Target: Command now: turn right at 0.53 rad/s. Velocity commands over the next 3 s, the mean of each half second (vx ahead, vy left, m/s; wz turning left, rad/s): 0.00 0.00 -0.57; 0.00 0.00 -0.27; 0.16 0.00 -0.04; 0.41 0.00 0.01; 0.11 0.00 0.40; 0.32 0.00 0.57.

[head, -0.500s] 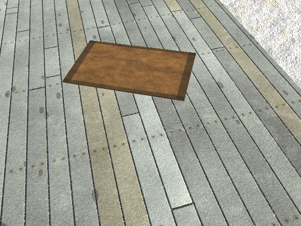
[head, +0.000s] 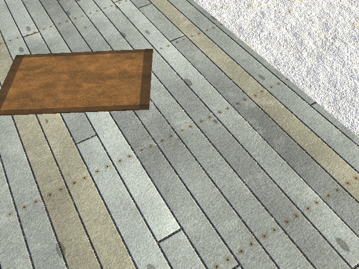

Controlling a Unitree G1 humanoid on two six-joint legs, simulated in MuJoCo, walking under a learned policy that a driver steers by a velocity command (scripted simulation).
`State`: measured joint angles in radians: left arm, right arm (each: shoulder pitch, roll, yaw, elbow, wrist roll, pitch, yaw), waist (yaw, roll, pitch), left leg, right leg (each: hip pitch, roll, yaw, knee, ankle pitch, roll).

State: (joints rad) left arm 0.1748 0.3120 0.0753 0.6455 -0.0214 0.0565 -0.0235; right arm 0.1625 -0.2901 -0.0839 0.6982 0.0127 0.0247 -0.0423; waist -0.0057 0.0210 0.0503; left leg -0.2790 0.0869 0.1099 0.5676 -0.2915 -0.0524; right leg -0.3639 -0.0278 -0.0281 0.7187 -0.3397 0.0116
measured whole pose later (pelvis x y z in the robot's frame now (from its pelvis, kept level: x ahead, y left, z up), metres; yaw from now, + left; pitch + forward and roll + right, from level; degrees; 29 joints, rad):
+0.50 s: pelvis +0.01 -0.01 +0.01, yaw -18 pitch +2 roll +2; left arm 0.19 0.32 0.08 0.59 -0.02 0.05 0.03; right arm 0.09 -0.29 -0.08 0.73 0.01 -0.02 -0.01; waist 0.03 -0.02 0.03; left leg -0.34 -0.06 -0.11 0.61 -0.34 -0.07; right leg -0.31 0.14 0.24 0.51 -0.21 -0.04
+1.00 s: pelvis +0.00 -0.02 +0.01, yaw -24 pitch -1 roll +0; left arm 0.20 0.25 0.03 0.66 0.02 0.04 0.01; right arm 0.18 -0.26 -0.02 0.81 -0.02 -0.01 0.00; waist -0.03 0.02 0.04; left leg -0.20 0.03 -0.04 0.48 -0.26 -0.05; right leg -0.19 0.02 0.06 0.49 -0.29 0.00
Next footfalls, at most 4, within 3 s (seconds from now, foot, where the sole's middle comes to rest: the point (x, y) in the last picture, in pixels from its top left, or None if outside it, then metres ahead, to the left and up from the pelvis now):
0.02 right None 0.04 -0.11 -0.76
0.54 left None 0.10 0.10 -0.76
0.88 right None -0.02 -0.14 -0.76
1.44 left None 0.14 0.05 -0.76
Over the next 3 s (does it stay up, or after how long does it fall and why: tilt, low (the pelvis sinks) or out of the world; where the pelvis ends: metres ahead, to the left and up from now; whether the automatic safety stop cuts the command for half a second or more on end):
stays up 0.56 -0.20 0.01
